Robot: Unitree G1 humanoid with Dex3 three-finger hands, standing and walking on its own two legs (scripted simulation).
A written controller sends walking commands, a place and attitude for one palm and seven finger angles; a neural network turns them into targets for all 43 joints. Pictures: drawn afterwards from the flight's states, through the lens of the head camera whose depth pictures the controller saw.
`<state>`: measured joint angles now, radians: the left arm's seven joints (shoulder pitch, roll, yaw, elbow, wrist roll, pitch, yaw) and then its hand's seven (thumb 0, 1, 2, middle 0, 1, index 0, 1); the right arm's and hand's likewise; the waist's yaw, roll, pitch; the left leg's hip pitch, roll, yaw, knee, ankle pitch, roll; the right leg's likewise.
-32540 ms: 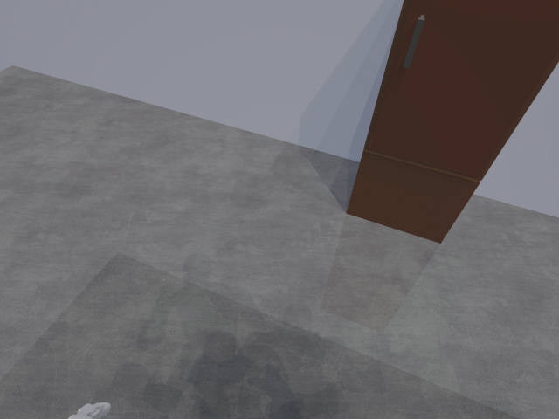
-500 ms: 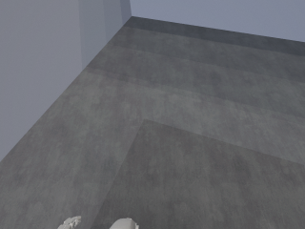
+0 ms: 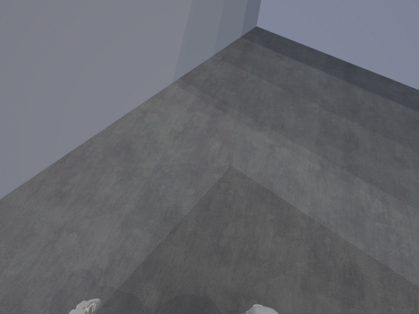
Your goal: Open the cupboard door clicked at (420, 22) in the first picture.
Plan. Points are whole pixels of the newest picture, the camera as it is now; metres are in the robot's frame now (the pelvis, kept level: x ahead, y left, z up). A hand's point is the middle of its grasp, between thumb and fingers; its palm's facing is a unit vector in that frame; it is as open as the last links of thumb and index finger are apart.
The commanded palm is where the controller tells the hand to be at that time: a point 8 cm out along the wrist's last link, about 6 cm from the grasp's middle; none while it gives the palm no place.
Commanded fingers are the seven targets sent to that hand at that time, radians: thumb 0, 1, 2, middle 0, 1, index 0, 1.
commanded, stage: turn to face it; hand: left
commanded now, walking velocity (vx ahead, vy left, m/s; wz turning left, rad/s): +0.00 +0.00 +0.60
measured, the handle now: out of the picture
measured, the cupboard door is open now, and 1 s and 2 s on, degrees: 42 42 42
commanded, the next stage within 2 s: none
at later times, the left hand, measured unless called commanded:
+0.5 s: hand out of the picture +0.02 +0.20 -0.18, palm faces +0.33 -0.92 -0.22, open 7.4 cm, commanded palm none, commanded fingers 0.00 0.90 0.90 -0.20 -0.30 -0.20 -0.30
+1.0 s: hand out of the picture -0.04 +0.16 -0.18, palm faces +0.60 -0.78 -0.20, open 7.4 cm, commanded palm none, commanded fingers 0.00 0.90 0.90 -0.20 -0.30 -0.20 -0.30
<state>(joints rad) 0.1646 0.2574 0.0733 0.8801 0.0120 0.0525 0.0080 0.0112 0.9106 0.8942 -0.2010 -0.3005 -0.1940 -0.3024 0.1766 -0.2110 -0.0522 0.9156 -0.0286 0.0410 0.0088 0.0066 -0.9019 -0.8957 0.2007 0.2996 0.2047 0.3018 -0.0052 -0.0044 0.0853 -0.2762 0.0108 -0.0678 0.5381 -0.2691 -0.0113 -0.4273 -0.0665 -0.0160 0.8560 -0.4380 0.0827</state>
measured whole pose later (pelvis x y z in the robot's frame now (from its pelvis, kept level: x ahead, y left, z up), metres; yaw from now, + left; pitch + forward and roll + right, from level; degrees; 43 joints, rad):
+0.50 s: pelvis +0.01 -0.02 -0.01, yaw +18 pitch +2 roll +0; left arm 0.18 0.25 0.07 0.91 0.02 0.07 0.01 0.01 0.91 0.89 -0.20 -0.30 -0.20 -0.30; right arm 0.18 -0.20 -0.06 0.90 -0.03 0.02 0.01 0.01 -0.91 -0.90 0.20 0.30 0.20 0.30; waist -0.02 -0.06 0.08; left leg -0.32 0.00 0.01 0.59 -0.30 0.01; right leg -0.47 -0.09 -0.05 1.06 -0.47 0.08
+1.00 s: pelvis +0.03 -0.03 -0.01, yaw +37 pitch +1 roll +0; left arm 0.23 0.22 0.05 0.89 0.02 0.02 0.01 0.01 0.90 0.89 -0.21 -0.30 -0.20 -0.30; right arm 0.13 -0.25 -0.07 0.89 -0.01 0.05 0.04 0.01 -0.91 -0.90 0.20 0.30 0.20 0.30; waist -0.01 -0.05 0.10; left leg -0.30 0.02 0.08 0.59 -0.30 -0.03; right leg -0.26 -0.16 -0.20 0.61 -0.35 0.05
